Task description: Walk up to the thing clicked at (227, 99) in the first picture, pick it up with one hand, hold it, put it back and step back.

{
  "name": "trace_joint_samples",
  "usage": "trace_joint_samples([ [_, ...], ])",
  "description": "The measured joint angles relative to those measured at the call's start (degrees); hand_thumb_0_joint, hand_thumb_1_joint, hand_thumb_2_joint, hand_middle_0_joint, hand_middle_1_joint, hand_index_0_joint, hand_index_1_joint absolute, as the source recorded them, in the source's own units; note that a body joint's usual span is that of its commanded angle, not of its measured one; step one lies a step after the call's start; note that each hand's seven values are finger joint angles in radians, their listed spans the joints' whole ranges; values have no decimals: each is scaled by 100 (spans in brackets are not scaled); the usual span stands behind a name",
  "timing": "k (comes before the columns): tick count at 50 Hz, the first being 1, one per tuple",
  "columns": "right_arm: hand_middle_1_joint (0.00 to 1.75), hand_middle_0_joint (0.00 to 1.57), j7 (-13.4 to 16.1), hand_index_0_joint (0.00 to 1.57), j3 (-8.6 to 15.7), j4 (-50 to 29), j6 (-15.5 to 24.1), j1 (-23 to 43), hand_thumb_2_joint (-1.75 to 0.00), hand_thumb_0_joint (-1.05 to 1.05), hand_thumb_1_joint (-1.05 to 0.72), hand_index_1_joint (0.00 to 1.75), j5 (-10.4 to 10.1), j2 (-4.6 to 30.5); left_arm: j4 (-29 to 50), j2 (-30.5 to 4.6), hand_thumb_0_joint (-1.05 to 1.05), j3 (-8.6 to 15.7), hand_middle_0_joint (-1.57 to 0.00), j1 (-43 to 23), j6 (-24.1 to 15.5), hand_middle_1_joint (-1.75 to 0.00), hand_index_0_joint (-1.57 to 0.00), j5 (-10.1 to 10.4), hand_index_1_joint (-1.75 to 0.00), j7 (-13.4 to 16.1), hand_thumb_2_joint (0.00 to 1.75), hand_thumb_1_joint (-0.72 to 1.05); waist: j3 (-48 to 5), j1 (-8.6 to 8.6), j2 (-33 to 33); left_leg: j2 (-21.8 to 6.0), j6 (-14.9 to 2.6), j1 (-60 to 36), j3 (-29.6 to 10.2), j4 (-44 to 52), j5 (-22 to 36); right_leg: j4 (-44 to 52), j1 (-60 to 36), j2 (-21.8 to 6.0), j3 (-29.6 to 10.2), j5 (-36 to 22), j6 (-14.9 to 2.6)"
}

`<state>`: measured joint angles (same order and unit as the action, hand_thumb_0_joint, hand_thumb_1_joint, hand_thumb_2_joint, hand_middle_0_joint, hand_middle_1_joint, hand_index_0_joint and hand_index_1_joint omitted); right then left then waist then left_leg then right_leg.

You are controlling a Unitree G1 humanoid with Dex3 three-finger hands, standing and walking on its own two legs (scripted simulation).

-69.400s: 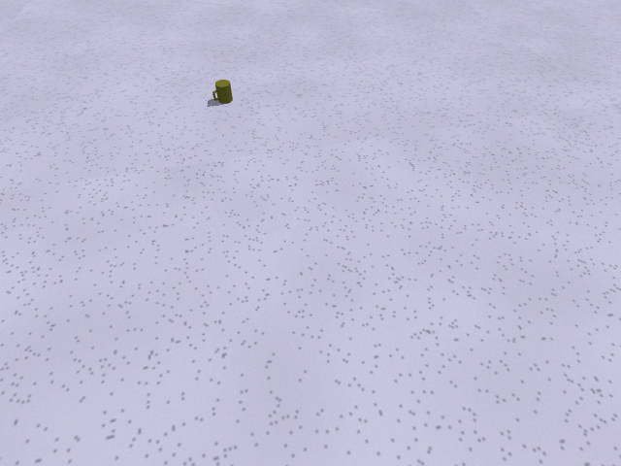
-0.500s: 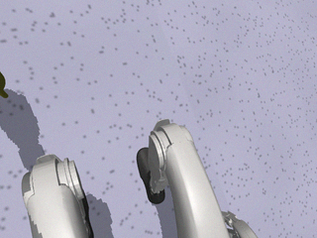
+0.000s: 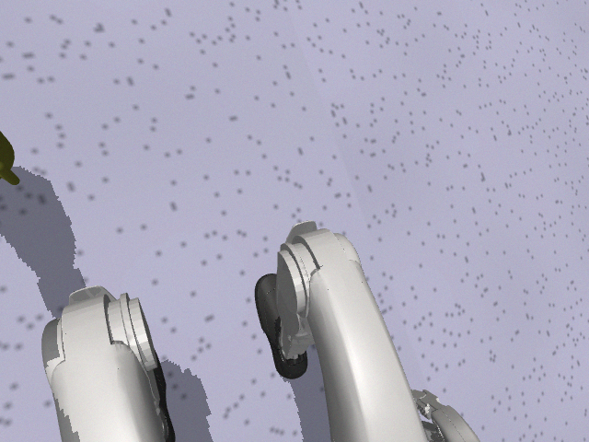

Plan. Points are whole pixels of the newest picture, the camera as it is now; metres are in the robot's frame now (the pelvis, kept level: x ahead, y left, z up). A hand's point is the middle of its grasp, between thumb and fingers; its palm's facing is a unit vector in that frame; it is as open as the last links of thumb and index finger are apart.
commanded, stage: crouch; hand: left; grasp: from above
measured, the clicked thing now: out of the picture +0.52 +0.27 -0.23
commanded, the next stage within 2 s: none
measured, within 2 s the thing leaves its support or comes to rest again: neither
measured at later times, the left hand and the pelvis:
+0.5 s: hand out of the picture +0.53 +0.28 -0.16, palm faces -0.48 -0.09 -0.87, open 10.8 cm; pelvis +0.00 +0.00 +0.00, yaw +0 degrees
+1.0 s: hand out of the picture +0.53 +0.28 -0.17, palm faces -0.48 -0.09 -0.87, open 10.8 cm; pelvis +0.00 +0.00 +0.00, yaw +0 degrees
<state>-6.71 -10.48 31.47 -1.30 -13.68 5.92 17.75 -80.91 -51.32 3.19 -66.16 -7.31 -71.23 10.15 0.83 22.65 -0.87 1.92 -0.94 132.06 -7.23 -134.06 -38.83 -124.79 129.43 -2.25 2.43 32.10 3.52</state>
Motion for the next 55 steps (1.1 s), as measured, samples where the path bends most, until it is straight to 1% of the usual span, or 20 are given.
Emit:
trace_joint_samples([
  [3, 29, 20, -3, 21, 16, -8, 1, -14, -89, 0, -90, 30, 5, 0, 60, 13, -1, 11, -72, 48, -29, -49, -69, -28, -55, 13, 55, -15, 5, -11, -2, -1, 5, 12, 0, -12, 0, -14, 17, 3, -2, -2, 6],
  [8, 29, 20, -6, 21, 36, -4, -8, -22, -90, 0, -90, 30, 3, -15, 217, 51, -1, 73, -72, 168, -43, -50, -69, -5, -56, 46, 55, -15, 1, -30, -32, -11, 12, -18, -4, -19, -18, -23, 1, 13, -4, 3, 33],
  [12, 29, 20, 0, 21, 55, 26, -16, -3, -90, 0, -90, 30, -11, -31, 243, 83, -1, 74, -72, 184, -11, -50, -69, 0, -55, 57, 55, -15, -33, -34, -30, -7, 15, -32, -1, 4, -17, -7, -14, 6, -4, 8, 16],
  [21, 29, 20, 18, 21, 49, 57, -18, 31, -90, 0, -90, 30, -29, -14, 109, 62, -2, -2, -72, 58, 57, -49, -69, 13, -55, 0, 55, -15, -78, -24, 4, -11, -2, -76, 20, 66, -11, 52, -59, 3, -14, 7, -3],
  [28, 29, 20, 13, 21, -1, 58, -5, 5, -90, 0, -90, 30, -16, 12, -89, -14, -1, -69, -72, -95, 44, -49, -69, -12, -55, -40, 55, -15, -39, -4, 17, -12, -12, -69, 9, 59, 9, 62, -66, 8, -2, -13, 2],
  [34, 29, 20, -2, 21, -15, 51, 0, -71, -90, 0, -90, 30, 5, 13, -81, -33, -1, -41, -72, -81, -17, -49, -69, -30, -55, -27, 55, -15, 10, 4, -2, -9, -15, -23, 2, -2, 17, 12, -28, 14, 0, -26, 5],
  [37, 29, 20, -3, 21, -2, 55, -7, -102, -90, 0, -90, 30, 1, -3, -3, -16, -1, 16, -72, -18, -42, -50, -69, -44, -55, 6, 55, -15, 5, 6, -12, -8, -15, 9, 4, -20, 23, -6, 4, 16, -4, -31, 5],
  [43, 29, 20, 11, 21, 40, 68, -28, -97, -89, 0, -90, 30, -15, -40, 193, 57, -1, 71, -72, 130, 0, -50, -69, -28, -55, 67, 55, -14, -35, -5, -23, -13, -18, 16, 28, -5, 16, -6, 26, 17, -25, -24, -1],
  [47, 29, 20, 23, 21, 46, 112, -29, -32, -89, 0, -90, 30, -29, -42, 134, 84, -1, 21, -72, 107, 31, -50, -69, -18, -56, 61, 55, -14, -69, -9, 3, -6, -23, 8, 35, 23, 8, 15, 14, 6, -28, -6, -2],
  [55, 29, 20, 26, 21, 68, 69, -2, 15, -89, 0, -90, 30, -34, -33, 140, 99, -1, 9, -72, 103, 51, -49, -69, 14, -55, 18, 55, -14, -87, -29, 15, 0, -18, -49, 43, 69, -19, 49, -38, -6, -32, 27, -1],
])
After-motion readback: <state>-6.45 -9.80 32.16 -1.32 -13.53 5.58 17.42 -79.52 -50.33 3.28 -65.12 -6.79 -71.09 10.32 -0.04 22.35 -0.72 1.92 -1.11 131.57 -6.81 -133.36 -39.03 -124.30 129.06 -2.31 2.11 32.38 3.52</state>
